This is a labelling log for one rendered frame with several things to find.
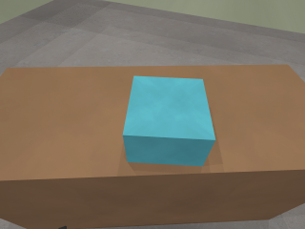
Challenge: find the pedestal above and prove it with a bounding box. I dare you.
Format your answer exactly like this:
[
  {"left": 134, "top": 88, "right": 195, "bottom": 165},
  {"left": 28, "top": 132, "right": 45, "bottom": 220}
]
[{"left": 0, "top": 64, "right": 305, "bottom": 229}]

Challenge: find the carton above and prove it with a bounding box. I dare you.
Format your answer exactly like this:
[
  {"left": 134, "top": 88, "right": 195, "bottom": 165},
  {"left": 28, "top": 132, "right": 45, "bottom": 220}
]
[{"left": 122, "top": 75, "right": 215, "bottom": 167}]

